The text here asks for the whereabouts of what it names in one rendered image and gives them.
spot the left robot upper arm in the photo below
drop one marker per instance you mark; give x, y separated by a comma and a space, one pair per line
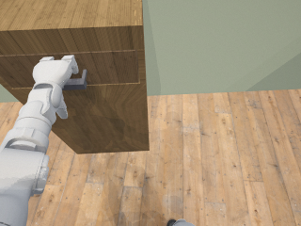
23, 174

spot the robot left hand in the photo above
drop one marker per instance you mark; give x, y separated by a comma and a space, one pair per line
59, 72

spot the cabinet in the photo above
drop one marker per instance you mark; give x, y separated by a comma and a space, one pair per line
103, 118

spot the drawer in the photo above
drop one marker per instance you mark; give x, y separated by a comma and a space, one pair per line
103, 67

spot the left robot forearm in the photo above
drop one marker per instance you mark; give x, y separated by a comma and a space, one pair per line
34, 124

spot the handle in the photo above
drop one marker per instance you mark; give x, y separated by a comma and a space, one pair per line
77, 83

